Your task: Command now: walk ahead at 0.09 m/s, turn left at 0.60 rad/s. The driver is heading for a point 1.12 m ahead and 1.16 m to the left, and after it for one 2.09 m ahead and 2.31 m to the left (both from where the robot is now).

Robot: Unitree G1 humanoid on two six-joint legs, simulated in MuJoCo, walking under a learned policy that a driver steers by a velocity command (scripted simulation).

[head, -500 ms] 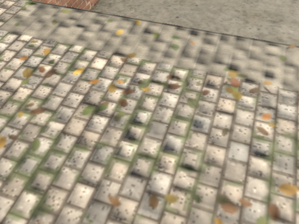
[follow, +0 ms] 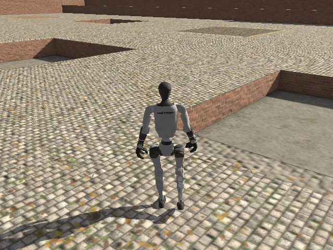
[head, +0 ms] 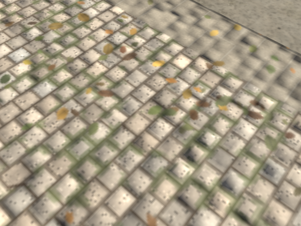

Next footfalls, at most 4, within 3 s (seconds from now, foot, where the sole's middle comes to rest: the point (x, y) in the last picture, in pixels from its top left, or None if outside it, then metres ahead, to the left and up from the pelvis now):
0.40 right None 0.10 -0.13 -0.76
0.86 left None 0.00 0.05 -0.76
1.34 right None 0.39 0.05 -0.76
1.88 left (73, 190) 0.55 0.36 -0.76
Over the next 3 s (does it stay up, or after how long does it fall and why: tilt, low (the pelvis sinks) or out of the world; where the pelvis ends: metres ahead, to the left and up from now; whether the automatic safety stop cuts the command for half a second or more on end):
stays up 0.81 0.69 0.00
